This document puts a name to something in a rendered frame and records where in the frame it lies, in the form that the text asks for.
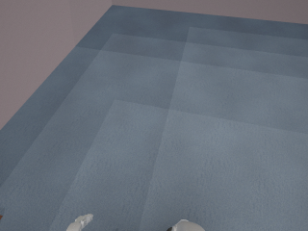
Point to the left robot hand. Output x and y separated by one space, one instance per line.
80 223

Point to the robot right thigh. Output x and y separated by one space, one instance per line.
187 226

